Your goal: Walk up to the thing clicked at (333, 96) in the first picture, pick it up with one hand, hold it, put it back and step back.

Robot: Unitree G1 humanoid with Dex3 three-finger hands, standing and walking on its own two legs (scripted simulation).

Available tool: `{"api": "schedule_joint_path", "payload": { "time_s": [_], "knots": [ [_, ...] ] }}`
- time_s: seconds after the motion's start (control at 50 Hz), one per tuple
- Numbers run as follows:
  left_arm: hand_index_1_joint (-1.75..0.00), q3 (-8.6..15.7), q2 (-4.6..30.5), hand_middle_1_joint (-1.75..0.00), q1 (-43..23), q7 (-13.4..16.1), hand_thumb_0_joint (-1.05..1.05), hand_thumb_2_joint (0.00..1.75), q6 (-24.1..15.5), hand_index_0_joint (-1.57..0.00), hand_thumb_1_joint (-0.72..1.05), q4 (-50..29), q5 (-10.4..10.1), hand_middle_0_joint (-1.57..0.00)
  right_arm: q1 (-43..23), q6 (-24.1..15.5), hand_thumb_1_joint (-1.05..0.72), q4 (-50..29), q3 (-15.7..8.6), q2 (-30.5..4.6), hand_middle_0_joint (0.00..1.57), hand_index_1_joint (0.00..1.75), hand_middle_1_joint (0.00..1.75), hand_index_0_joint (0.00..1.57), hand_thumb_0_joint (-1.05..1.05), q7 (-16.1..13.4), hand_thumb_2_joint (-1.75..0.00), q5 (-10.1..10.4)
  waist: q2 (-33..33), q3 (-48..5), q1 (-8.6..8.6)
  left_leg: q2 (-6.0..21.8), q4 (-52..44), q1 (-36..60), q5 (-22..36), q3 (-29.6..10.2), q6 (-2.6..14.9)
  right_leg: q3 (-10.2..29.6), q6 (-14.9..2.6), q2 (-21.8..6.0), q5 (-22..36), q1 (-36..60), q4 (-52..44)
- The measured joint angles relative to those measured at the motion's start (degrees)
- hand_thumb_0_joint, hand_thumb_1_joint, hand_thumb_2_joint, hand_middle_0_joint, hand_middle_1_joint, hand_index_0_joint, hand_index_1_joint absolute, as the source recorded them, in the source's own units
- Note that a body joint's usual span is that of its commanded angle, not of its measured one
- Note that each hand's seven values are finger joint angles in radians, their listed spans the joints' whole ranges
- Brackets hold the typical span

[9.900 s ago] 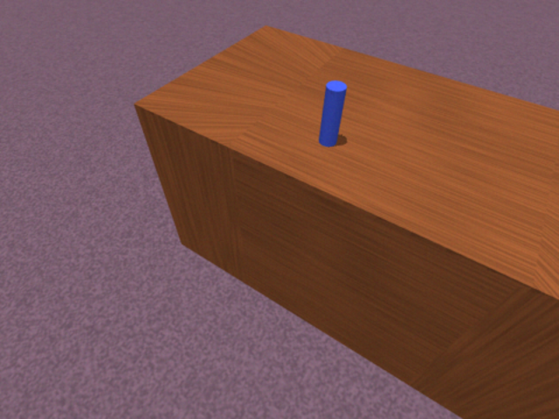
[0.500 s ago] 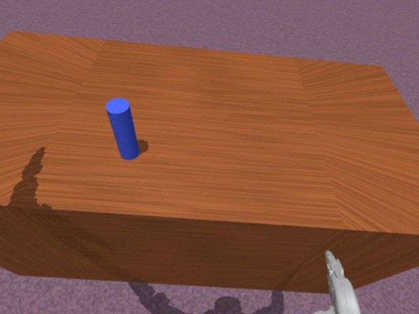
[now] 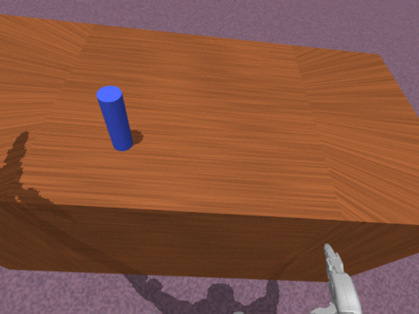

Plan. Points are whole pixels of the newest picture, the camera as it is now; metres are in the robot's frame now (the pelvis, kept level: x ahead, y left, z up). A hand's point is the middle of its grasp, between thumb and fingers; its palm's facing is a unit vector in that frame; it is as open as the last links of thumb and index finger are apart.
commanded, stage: go down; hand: left
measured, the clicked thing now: (116, 121) +0.50 +0.17 +0.04
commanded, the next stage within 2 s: approach in 0.60 s
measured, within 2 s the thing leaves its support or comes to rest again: neither
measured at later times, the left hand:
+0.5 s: hand out of the picture +0.41 +0.35 +0.15, palm faces +0.08 -1.00 +0.00, open 17.6 cm
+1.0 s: hand (2, 129) +0.41 +0.32 +0.11, palm faces +0.03 -1.00 +0.03, open 17.3 cm
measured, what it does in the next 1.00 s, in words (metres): stands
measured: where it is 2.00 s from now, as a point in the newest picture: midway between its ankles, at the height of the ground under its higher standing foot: outside the picture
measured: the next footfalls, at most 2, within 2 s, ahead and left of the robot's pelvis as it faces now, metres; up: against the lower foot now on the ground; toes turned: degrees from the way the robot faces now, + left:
none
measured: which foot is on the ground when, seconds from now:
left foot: down 0.00-1.00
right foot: down 0.00-1.00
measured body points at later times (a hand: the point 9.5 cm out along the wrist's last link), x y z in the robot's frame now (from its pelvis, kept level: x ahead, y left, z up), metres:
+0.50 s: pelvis +0.00 +0.00 +0.00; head +0.07 +0.03 +0.44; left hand +0.40 +0.41 +0.15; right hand +0.16 -0.26 -0.06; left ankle +0.00 +0.11 -0.71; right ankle +0.00 -0.15 -0.71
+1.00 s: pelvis +0.00 +0.00 -0.01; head +0.06 +0.03 +0.44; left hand +0.40 +0.38 +0.11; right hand +0.16 -0.25 -0.05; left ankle +0.00 +0.11 -0.71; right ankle +0.00 -0.15 -0.71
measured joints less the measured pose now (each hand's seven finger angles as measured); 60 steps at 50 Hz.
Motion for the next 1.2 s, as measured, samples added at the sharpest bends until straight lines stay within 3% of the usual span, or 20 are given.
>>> {"api": "schedule_joint_path", "payload": {
  "time_s": [0.26,0.74,0.84,1.02,1.2],
  "knots": [
    [-0.04,-0.7,0.8,-0.03,-1.6,0.6,-0.02,0.05,1.7,-0.04,-0.58,0.6,0.5,-0.05,1.4,0.3,0.53,-2.5,0.4,0.0,0.06,0.05,0.05,0.06,-0.01,0.2,-0.05,0.1,0.6,-0.8,-0.40,0.1,1.3,-1.1,-0.9,0.2,0.17,0.3,0.16,0.1,-0.6,-1.1,1.1],
    [-0.04,-0.4,-0.7,-0.03,0.1,0.5,-0.02,0.05,2.7,-0.03,-0.56,-3.0,0.5,-0.05,3.0,0.3,0.52,-5.5,0.6,-0.3,0.06,0.05,0.05,0.06,-0.01,0.2,-0.05,0.2,0.2,-0.7,0.08,0.0,2.0,-0.9,-1.3,0.1,0.11,0.2,0.15,0.0,-1.2,-0.9,1.9],
    [-0.05,-1.7,-1.1,-0.04,0.1,1.1,-0.02,0.06,3.1,-0.04,-0.53,-3.1,0.4,-0.06,3.7,0.1,0.53,-6.6,0.7,-0.3,0.06,0.05,0.05,0.06,-0.01,0.1,-0.05,0.3,0.2,-0.9,0.17,0.0,1.8,-0.5,-1.2,0.2,0.15,0.3,0.15,0.0,-1.2,-0.6,1.8],
    [-0.06,-4.9,-6.2,-0.04,0.1,2.9,-0.01,0.07,0.2,-0.03,-0.48,-2.0,-0.8,-0.06,4.2,0.4,0.55,-9.9,0.4,-0.4,0.06,0.05,0.05,0.06,-0.01,1.5,-0.05,0.1,0.0,-0.6,-0.20,-0.3,4.0,-2.9,-1.7,0.2,0.16,0.3,0.18,-0.3,-2.0,-3.3,4.6],
    [-0.06,-6.3,-13.1,-0.04,-1.3,9.2,-0.01,0.08,-4.9,-0.03,-0.48,-4.4,1.1,-0.05,5.2,1.7,0.55,-18.1,-0.7,-0.2,0.06,0.05,0.05,0.06,-0.01,4.5,-0.04,-0.9,-1.5,1.1,-3.17,0.1,9.8,-10.0,-2.9,0.0,-0.16,0.4,-0.07,0.1,-3.4,-10.6,10.9]
  ]
}}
